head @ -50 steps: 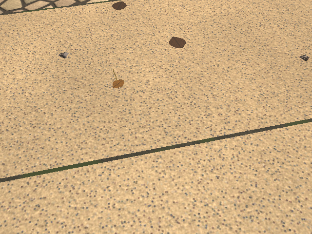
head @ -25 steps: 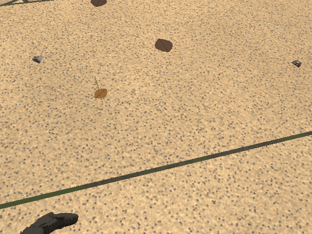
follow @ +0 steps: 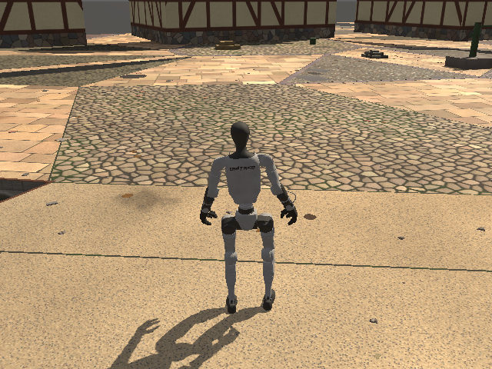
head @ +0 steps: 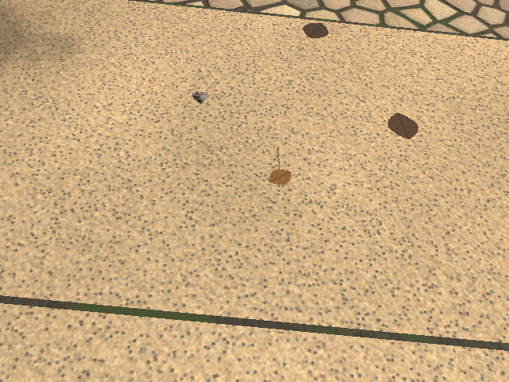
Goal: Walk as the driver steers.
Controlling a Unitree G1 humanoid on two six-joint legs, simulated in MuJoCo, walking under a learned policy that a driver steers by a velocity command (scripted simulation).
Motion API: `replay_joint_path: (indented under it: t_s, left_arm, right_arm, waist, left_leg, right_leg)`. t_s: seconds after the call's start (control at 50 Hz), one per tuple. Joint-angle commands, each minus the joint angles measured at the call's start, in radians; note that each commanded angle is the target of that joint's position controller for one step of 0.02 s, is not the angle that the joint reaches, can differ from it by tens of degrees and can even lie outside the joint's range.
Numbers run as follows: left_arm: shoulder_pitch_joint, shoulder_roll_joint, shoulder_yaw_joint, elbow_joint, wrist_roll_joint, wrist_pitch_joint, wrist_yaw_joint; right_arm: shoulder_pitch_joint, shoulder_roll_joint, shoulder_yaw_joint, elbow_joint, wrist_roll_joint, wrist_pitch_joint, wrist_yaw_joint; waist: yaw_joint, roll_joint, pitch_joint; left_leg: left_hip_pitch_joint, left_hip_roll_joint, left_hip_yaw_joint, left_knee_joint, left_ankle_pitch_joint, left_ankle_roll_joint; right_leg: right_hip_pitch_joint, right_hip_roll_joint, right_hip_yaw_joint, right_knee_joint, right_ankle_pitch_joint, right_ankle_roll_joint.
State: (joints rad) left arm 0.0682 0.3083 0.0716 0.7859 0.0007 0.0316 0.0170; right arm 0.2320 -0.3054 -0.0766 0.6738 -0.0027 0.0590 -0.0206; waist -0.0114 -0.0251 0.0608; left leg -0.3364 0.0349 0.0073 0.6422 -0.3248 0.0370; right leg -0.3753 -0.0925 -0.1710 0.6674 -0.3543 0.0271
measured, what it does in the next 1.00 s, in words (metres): walks ahead, turning left: right foot, then left foot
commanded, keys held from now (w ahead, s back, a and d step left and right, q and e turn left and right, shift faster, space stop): w+q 1.00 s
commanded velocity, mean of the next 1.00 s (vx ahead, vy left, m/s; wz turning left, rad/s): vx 0.40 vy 0.00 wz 0.59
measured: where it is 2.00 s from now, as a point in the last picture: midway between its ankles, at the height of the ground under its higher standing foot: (94, 284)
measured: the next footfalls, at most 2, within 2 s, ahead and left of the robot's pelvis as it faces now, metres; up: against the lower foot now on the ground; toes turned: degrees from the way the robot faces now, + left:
right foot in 0.46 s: +0.25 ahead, -0.11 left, +0.00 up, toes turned +19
left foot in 0.94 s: +0.46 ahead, +0.25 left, +0.00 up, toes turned +34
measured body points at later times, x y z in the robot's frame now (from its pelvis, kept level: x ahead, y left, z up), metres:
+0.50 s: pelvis +0.15 -0.02 +0.01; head +0.16 -0.01 +0.46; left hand +0.26 +0.29 -0.08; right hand +0.28 -0.29 -0.10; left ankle +0.02 +0.09 -0.71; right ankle +0.22 -0.12 -0.73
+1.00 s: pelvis +0.38 +0.11 -0.01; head +0.42 +0.15 +0.43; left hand +0.24 +0.37 -0.14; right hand +0.70 +0.03 -0.08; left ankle +0.42 +0.23 -0.73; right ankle +0.27 -0.11 -0.64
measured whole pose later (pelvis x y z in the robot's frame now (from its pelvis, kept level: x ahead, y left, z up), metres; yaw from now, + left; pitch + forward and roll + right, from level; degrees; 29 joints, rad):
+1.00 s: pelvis +0.38 +0.11 -0.01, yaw +35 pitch +2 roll -1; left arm 0.32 0.30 0.05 0.85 -0.01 -0.07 0.00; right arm 0.09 -0.30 -0.07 0.56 0.02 -0.04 0.04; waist 0.05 0.01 0.08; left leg -0.51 -0.06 0.04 0.64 -0.17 0.12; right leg -0.15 -0.05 -0.05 1.06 -0.51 0.01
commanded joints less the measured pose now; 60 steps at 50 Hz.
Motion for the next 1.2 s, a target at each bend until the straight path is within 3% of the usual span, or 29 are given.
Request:
replay_joint_path:
  t_s: [0.02,0.04,0.06,0.12,0.24,0.34,0.4,0.44,0.46,0.48,0.5,0.52,0.54,0.56,0.6,0.7,0.8,0.86,0.9,0.92,0.94,0.96,0.98,1.0,1.02,1.04,1.08,1.12,1.2]
  left_arm:
    - [-0.121,0.105,0.031,-0.12,-0.002,-0.016,0.002]
    - [-0.106,0.121,0.041,-0.113,-0.016,-0.023,-0.001]
    - [-0.078,0.124,0.049,-0.087,-0.012,-0.031,0.001]
    - [-0.065,0.108,0.051,-0.067,-0.006,-0.065,-0.011]
    - [-0.118,0.069,0.036,-0.066,-0.01,-0.102,-0.028]
    - [-0.155,0.074,0.023,-0.088,-0.023,-0.127,-0.045]
    - [-0.098,0.104,0.029,-0.078,-0.03,-0.146,-0.049]
    - [0.03,0.121,0.041,-0.039,-0.023,-0.157,-0.043]
    - [0.16,0.156,0.053,-0.014,-0.012,-0.159,-0.035]
    - [0.268,0.255,0.071,0.0,0.011,-0.152,-0.028]
    - [0.277,0.247,0.072,0.017,0.004,-0.149,-0.039]
    - [0.226,0.17,0.051,-0.004,-0.007,-0.147,-0.037]
    - [0.188,0.122,0.038,-0.013,-0.007,-0.142,-0.033]
    - [0.16,0.094,0.028,-0.017,-0.002,-0.138,-0.029]
    - [0.15,0.069,0.018,-0.008,0.006,-0.135,-0.021]
    - [0.184,0.104,0.023,0.014,0.001,-0.137,-0.016]
    - [0.234,0.143,0.024,0.032,-0.011,-0.123,-0.007]
    - [0.251,0.181,0.031,0.04,-0.022,-0.105,-0.003]
    - [0.257,0.215,0.041,0.035,-0.024,-0.087,0.008]
    - [0.245,0.213,0.039,0.027,-0.027,-0.081,0.013]
    - [0.248,0.186,0.026,0.01,-0.014,-0.087,0.015]
    - [0.375,0.021,-0.028,-0.05,0.028,-0.11,-0.009]
    - [0.267,0.113,-0.016,-0.065,-0.005,-0.15,-0.024]
    - [0.148,0.159,-0.002,-0.105,-0.043,-0.168,-0.031]
    - [0.129,0.14,-0.01,-0.118,-0.037,-0.178,-0.027]
    - [0.132,0.135,-0.008,-0.106,-0.014,-0.177,-0.021]
    - [0.178,0.141,-0.001,-0.097,0.0,-0.153,-0.023]
    - [0.178,0.114,-0.006,-0.096,0.015,-0.133,-0.021]
    - [0.013,0.063,-0.025,-0.147,0.019,-0.126,-0.022]
  right_arm:
    - [0.097,-0.249,-0.067,-0.06,-0.02,-0.05,-0.002]
    - [0.071,-0.215,-0.058,-0.054,-0.004,-0.07,0.001]
    - [0.046,-0.184,-0.047,-0.054,0.01,-0.079,0.0]
    - [0.061,-0.139,-0.026,-0.049,0.005,-0.092,-0.014]
    - [0.116,-0.167,-0.037,-0.029,0.015,-0.106,-0.021]
    - [0.133,-0.183,-0.045,-0.019,0.026,-0.095,-0.013]
    - [0.114,-0.168,-0.04,-0.022,0.025,-0.089,-0.006]
    - [0.092,-0.116,-0.023,-0.029,0.023,-0.084,-0.006]
    - [0.083,-0.058,-0.005,-0.038,0.016,-0.086,-0.006]
    - [0.11,0.003,0.012,-0.077,0.023,-0.097,-0.004]
    - [0.131,-0.079,-0.003,-0.09,0.045,-0.109,-0.009]
    - [0.097,-0.142,-0.019,-0.073,0.045,-0.109,-0.008]
    - [0.071,-0.145,-0.023,-0.062,0.037,-0.106,-0.005]
    - [0.056,-0.131,-0.023,-0.059,0.028,-0.106,-0.002]
    - [0.025,-0.092,-0.018,-0.069,0.031,-0.106,0.011]
    - [-0.05,-0.035,0.003,-0.126,0.028,-0.104,0.028]
    - [-0.203,0.003,0.022,-0.177,0.027,-0.111,0.066]
    - [-0.211,-0.031,0.007,-0.196,0.029,-0.108,0.083]
    - [-0.1,-0.092,-0.024,-0.178,0.026,-0.1,0.085]
    - [0.051,-0.138,-0.052,-0.141,0.029,-0.095,0.077]
    - [0.214,-0.192,-0.08,-0.101,0.032,-0.08,0.055]
    - [0.17,-0.306,-0.089,-0.108,0.037,-0.089,0.045]
    - [0.223,-0.221,-0.067,-0.136,0.029,-0.102,0.046]
    - [0.183,-0.178,-0.052,-0.119,0.016,-0.115,0.05]
    - [0.116,-0.161,-0.045,-0.117,0.021,-0.123,0.05]
    - [0.048,-0.139,-0.037,-0.126,0.019,-0.125,0.049]
    - [-0.015,-0.118,-0.026,-0.139,0.001,-0.128,0.043]
    - [-0.014,-0.121,-0.026,-0.12,0.011,-0.133,0.034]
    - [0.032,-0.151,-0.034,-0.081,0.016,-0.126,0.011]
  waist:
    - [-0.053,0.223,-0.075]
    - [-0.029,0.186,-0.057]
    - [-0.014,0.166,-0.056]
    - [-0.005,0.17,-0.074]
    - [-0.035,0.179,-0.049]
    - [-0.06,0.171,-0.027]
    - [-0.031,0.182,-0.044]
    - [0.041,0.169,-0.079]
    - [0.096,0.097,-0.151]
    - [0.094,-0.167,-0.228]
    - [0.078,-0.234,-0.178]
    - [0.08,-0.15,-0.082]
    - [0.072,-0.114,-0.032]
    - [0.061,-0.092,-0.018]
    - [0.053,-0.098,-0.002]
    - [0.06,-0.065,-0.005]
    - [0.102,-0.038,0.034]
    - [0.065,-0.056,0.008]
    - [-0.018,-0.089,-0.082]
    - [-0.104,-0.068,-0.16]
    - [-0.183,0.001,-0.239]
    - [-0.027,0.296,-0.346]
    - [-0.116,0.191,-0.493]
    - [-0.126,0.133,-0.328]
    - [-0.073,0.045,-0.219]
    - [-0.027,0.012,-0.155]
    - [0.034,0.051,-0.116]
    - [0.047,0.052,-0.09]
    - [-0.006,0.073,-0.041]
  left_leg:
    - [0.18,0.289,-0.547,-0.426,-0.092,0.281]
    - [0.195,0.259,-0.521,-0.45,-0.295,0.227]
    - [0.219,0.24,-0.505,-0.458,-0.337,0.19]
    - [0.264,0.185,-0.435,-0.473,-0.228,0.158]
    - [0.256,0.138,-0.369,-0.465,-0.065,0.165]
    - [0.185,0.136,-0.423,-0.412,-0.083,0.183]
    - [0.149,0.129,-0.484,-0.361,-0.085,0.173]
    - [0.07,0.065,-0.463,-0.25,-0.076,0.131]
    - [-0.049,0.007,-0.389,-0.056,-0.131,0.087]
    - [-0.315,-0.127,-0.216,0.274,-0.274,0.015]
    - [-0.48,-0.08,-0.2,0.462,-0.276,0.0]
    - [-0.525,-0.027,-0.207,0.539,-0.189,-0.004]
    - [-0.518,-0.003,-0.187,0.553,-0.105,-0.008]
    - [-0.497,0.018,-0.178,0.542,-0.038,-0.011]
    - [-0.455,0.054,-0.155,0.51,0.051,-0.016]
    - [-0.467,0.062,-0.092,0.357,0.19,-0.046]
    - [-0.351,0.038,0.016,0.064,0.346,-0.021]
    - [-0.262,-0.016,0.066,-0.008,0.27,0.032]
    - [-0.085,-0.087,0.106,-0.016,0.178,0.084]
    - [0.138,-0.114,0.098,-0.071,0.229,0.123]
    - [0.44,-0.057,-0.027,-0.093,0.221,0.166]
    - [0.798,0.242,-0.6,-0.133,0.096,0.358]
    - [0.826,0.304,-0.854,-0.292,-0.056,0.403]
    - [0.712,0.264,-0.703,-0.333,0.008,0.335]
    - [0.544,0.221,-0.584,-0.343,0.111,0.301]
    - [0.403,0.181,-0.496,-0.355,0.221,0.279]
    - [0.238,0.136,-0.416,-0.401,0.33,0.272]
    - [0.135,0.118,-0.355,-0.422,0.401,0.278]
    - [0.031,0.038,-0.257,-0.417,0.333,0.224]
  right_leg:
    - [-0.35,0.07,0.201,0.403,-0.211,0.001]
    - [-0.384,0.048,0.224,0.39,-0.096,-0.025]
    - [-0.396,0.036,0.229,0.379,-0.023,-0.027]
    - [-0.363,0.05,0.227,0.314,0.141,-0.012]
    - [-0.26,0.088,0.227,0.015,0.244,0.032]
    - [-0.146,0.102,0.234,-0.132,0.194,0.033]
    - [-0.009,0.108,0.235,-0.186,0.173,0.004]
    - [0.198,0.096,0.218,-0.266,0.206,-0.029]
    - [0.402,-0.017,0.325,-0.273,0.149,-0.072]
    - [0.627,-0.239,0.67,-0.366,-0.105,-0.185]
    - [0.6,-0.337,0.921,-0.445,-0.349,-0.261]
    - [0.532,-0.304,0.824,-0.453,-0.352,-0.244]
    - [0.476,-0.248,0.69,-0.455,-0.232,-0.208]
    - [0.432,-0.21,0.589,-0.462,-0.1,-0.186]
    - [0.37,-0.158,0.421,-0.483,0.129,-0.162]
    - [0.356,-0.142,0.221,-0.507,0.462,-0.189]
    - [0.361,-0.138,0.08,-0.515,0.525,-0.164]
    - [0.448,-0.164,0.024,-0.419,0.857,-0.142]
    - [0.477,-0.169,-0.007,-0.205,1.165,-0.127]
    - [0.394,-0.154,-0.022,-0.014,1.152,-0.107]
    - [0.169,-0.117,-0.019,0.265,0.89,-0.073]
    - [-0.285,0.079,0.046,0.655,-0.183,-0.021]
    - [-0.381,0.111,0.266,0.769,-0.231,-0.031]
    - [-0.449,0.064,0.277,0.74,-0.123,-0.048]
    - [-0.416,0.022,0.271,0.641,-0.032,-0.054]
    - [-0.357,-0.004,0.266,0.56,0.003,-0.043]
    - [-0.251,-0.03,0.269,0.489,0.045,-0.019]
    - [-0.224,-0.028,0.24,0.412,0.077,0.019]
    - [-0.187,0.02,0.216,0.109,0.341,0.053]
Keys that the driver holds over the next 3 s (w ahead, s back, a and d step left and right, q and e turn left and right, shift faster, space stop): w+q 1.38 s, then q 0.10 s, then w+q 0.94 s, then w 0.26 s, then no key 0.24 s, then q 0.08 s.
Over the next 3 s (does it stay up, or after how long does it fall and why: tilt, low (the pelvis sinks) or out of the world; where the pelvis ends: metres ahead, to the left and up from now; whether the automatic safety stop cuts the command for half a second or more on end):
stays up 0.80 0.96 0.00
